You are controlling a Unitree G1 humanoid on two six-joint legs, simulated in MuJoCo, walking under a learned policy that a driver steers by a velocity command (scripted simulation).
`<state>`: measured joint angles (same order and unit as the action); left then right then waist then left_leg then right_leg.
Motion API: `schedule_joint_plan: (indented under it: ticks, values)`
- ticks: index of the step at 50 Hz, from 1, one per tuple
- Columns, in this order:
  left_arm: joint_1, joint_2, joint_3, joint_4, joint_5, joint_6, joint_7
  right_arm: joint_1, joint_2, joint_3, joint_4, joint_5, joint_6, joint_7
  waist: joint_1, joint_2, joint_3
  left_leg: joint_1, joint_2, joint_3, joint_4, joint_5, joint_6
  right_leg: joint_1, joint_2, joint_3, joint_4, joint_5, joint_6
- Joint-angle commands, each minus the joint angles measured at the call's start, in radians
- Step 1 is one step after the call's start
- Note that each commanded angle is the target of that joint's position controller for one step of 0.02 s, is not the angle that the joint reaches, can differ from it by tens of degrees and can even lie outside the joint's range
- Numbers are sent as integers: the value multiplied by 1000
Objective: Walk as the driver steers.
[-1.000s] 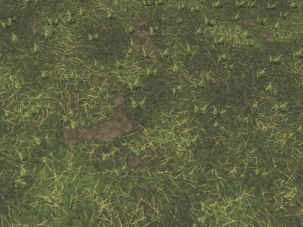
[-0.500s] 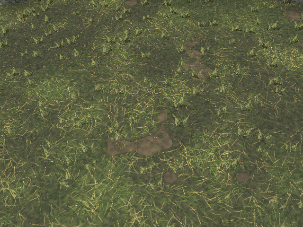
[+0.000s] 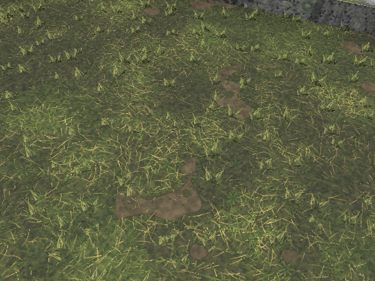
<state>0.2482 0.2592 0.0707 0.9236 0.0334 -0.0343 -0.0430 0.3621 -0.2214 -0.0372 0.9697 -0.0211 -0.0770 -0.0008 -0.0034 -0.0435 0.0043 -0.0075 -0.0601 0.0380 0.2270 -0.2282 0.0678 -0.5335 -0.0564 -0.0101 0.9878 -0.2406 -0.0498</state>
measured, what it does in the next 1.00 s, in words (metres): walks ahead, turning right: right foot, then left foot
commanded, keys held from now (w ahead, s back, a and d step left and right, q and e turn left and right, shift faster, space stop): w+e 0.24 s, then e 0.30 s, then no key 0.46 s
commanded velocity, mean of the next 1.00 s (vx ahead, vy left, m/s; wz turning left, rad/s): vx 0.22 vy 0.00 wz -0.34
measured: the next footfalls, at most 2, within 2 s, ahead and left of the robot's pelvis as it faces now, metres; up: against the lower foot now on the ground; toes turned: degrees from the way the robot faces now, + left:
right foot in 0.26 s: +0.31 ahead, -0.11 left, +0.00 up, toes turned -12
left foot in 0.88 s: +0.44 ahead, +0.03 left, +0.00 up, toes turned -23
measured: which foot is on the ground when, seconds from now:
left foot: down 0.00-0.28, up 0.30-0.86, down 0.88-1.00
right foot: up 0.00-0.24, down 0.26-0.88, up 0.90-1.00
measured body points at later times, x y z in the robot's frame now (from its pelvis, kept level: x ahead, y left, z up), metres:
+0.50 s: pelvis +0.24 -0.06 -0.01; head +0.28 -0.08 +0.44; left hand +0.37 +0.19 -0.14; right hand +0.29 -0.34 -0.14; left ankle +0.31 +0.09 -0.66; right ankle +0.27 -0.10 -0.75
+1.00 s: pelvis +0.35 -0.04 +0.00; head +0.38 -0.03 +0.44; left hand +0.52 +0.18 -0.15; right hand +0.36 -0.31 -0.12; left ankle +0.40 +0.04 -0.75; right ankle +0.26 -0.12 -0.72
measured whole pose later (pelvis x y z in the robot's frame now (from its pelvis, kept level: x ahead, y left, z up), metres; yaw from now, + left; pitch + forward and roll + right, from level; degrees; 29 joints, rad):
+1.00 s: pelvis +0.35 -0.04 +0.00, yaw -23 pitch -1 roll -1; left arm 0.22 0.26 0.03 0.90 0.01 0.04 0.03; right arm 0.17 -0.22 0.01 0.84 -0.02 0.00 -0.04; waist 0.01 -0.03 0.06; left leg -0.22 -0.02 0.01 0.43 -0.20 0.05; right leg -0.23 0.10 0.10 0.71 -0.51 -0.02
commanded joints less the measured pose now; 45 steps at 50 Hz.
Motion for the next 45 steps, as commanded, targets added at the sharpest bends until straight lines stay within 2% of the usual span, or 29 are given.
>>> schedule_joint_plan:
  ticks: [1,4,7,9,11,12,13,14,15,16,17,18,19,20,21,23,25,28,32,37,40,41,42,43,44,45]
  values:
    - [-100,33,2,-77,-4,-2,-7,55,-110,-17,-10,0,-24,-6,-19,122,103,37,260,-114,-117,310,105,-223,-2,19,-3,77,21]
    - [-195,12,-14,-118,-5,-2,-12,44,-101,-8,-4,-2,-29,-8,-21,127,127,-15,239,-16,-125,399,88,-168,14,-17,-163,177,17]
    - [-276,3,-27,-156,-3,-1,-18,70,-112,-6,16,1,-34,-16,-33,119,141,-2,265,33,-130,492,79,-80,24,-80,-312,215,-19]
    - [-261,15,-25,-161,-3,-3,-13,71,-132,-7,26,1,-34,-23,-13,118,118,65,282,70,-51,734,65,-15,59,-113,-367,181,-60]
    - [-151,46,-12,-134,0,-4,-4,60,-163,-14,27,-4,-23,-33,40,145,33,130,291,107,160,1050,48,105,121,-148,-372,89,-105]
    - [-33,70,1,-99,1,-8,-1,56,-177,-19,24,-9,-13,-35,86,152,-37,119,293,117,334,1084,42,228,152,-148,-400,58,-128]
    - [111,103,18,-54,14,-16,6,49,-183,-21,15,-4,-6,-35,148,126,-104,11,267,139,574,951,22,427,153,-111,-475,97,-159]
    - [216,194,44,-42,24,-18,21,67,-142,-11,-21,2,-9,-29,166,0,-207,-211,202,155,925,469,-7,653,-75,171,-481,145,-224]
    - [145,267,60,-75,6,-8,22,118,-77,-5,-73,32,-13,-16,78,-212,-329,-564,-32,52,1289,-331,-56,866,-345,741,-602,435,-416]
    - [113,245,62,-74,-37,-1,24,26,-149,-18,-84,11,-16,-17,89,-12,-282,-620,47,-100,1298,-236,-45,798,-298,624,-617,547,-393]
    - [49,194,48,-79,-37,-1,32,-32,-135,-14,-108,17,-23,-16,65,16,-156,-635,88,-90,1244,-162,-45,662,-272,477,-618,655,-363]
    - [17,139,33,-78,-34,-3,34,-41,-126,-14,-106,11,-24,-19,28,87,-59,-599,118,-83,1158,-139,-51,521,-219,380,-641,749,-316]
    - [-5,113,26,-81,-38,-4,39,-51,-124,-16,-112,-5,-7,-20,4,95,-23,-559,138,-89,1090,-138,-62,433,-166,312,-660,760,-281]
    - [-24,99,18,-84,-37,-4,41,-28,-113,-14,-112,-17,16,-17,-22,77,-24,-505,141,-86,1040,-139,-75,368,-131,261,-677,768,-261]
    - [-16,106,17,-84,-35,-9,40,-22,-103,-14,-118,-21,35,-16,-31,67,-32,-479,135,-79,997,-139,-87,337,-116,242,-676,813,-251]
    - [-2,144,26,-85,-29,-13,37,-25,-89,-12,-134,-18,58,-17,-42,50,-55,-474,123,-61,930,-105,-108,313,-87,210,-666,883,-241]
    - [11,158,30,-94,-28,-6,39,-67,-97,-14,-157,-17,70,-19,-31,30,-69,-504,120,-54,867,-53,-122,318,-66,210,-660,858,-214]
    - [49,157,29,-99,-31,12,48,-148,-117,-19,-192,-12,83,-20,1,-5,-74,-563,121,-59,793,15,-132,368,-52,240,-652,761,-159]
    - [100,143,23,-95,-24,24,61,-220,-124,-16,-215,-4,92,-21,40,-25,-57,-609,125,-73,700,41,-121,464,-71,283,-646,703,-127]
    - [117,137,13,-89,-7,31,70,-245,-127,-10,-220,9,89,-27,55,-33,-37,-546,92,-70,588,-49,-91,526,-102,308,-595,810,-153]
    - [92,140,6,-86,-5,37,72,-226,-124,-6,-213,18,83,-34,48,-40,-25,-435,63,-60,462,-110,-64,515,-107,328,-554,843,-162]
    - [75,139,2,-86,-8,38,74,-206,-122,-4,-206,20,80,-37,36,-42,-20,-375,56,-57,383,-104,-53,500,-102,335,-540,827,-152]
    - [48,136,-3,-87,-17,38,76,-168,-115,-3,-191,19,77,-40,7,-32,-18,-282,55,-56,247,-28,-42,472,-83,332,-517,775,-125]
    - [21,128,-10,-92,-30,34,79,-120,-117,-2,-176,10,68,-45,-26,-9,-32,-128,94,-95,94,173,-29,401,-55,326,-487,674,-79]
    - [58,80,-27,-109,-34,23,76,-94,-178,-10,-178,-6,59,-56,-2,120,-100,31,272,-261,90,484,12,320,4,270,-404,410,-29]
    - [152,61,-27,-74,-39,36,80,-147,-209,-8,-188,9,67,-51,45,235,-103,24,421,-389,152,861,163,263,141,168,-358,-149,-1]
Velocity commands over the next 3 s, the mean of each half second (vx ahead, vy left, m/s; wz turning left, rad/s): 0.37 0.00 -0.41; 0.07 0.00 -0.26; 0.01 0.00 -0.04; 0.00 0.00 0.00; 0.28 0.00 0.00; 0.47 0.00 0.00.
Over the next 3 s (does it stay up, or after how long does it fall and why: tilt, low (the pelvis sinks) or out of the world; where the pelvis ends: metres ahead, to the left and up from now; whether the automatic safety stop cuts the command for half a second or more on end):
stays up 0.73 -0.19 0.00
